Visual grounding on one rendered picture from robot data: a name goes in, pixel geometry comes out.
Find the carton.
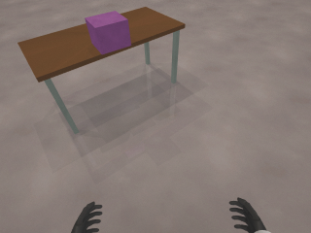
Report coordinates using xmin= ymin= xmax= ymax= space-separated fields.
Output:
xmin=85 ymin=11 xmax=131 ymax=55

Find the right robot hand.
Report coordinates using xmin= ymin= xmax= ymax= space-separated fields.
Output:
xmin=229 ymin=197 xmax=266 ymax=233

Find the table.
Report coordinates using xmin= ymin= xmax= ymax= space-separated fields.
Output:
xmin=18 ymin=7 xmax=186 ymax=135

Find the left robot hand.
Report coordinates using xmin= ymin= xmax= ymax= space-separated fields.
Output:
xmin=71 ymin=201 xmax=103 ymax=233

